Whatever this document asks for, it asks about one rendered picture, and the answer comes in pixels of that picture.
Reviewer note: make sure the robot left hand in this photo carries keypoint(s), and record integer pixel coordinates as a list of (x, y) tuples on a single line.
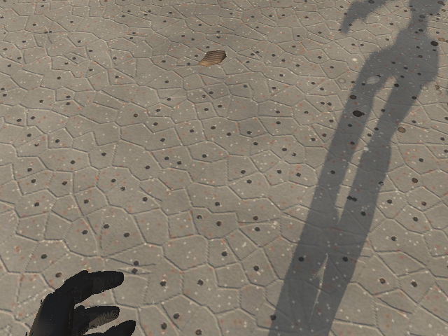
[(57, 316)]

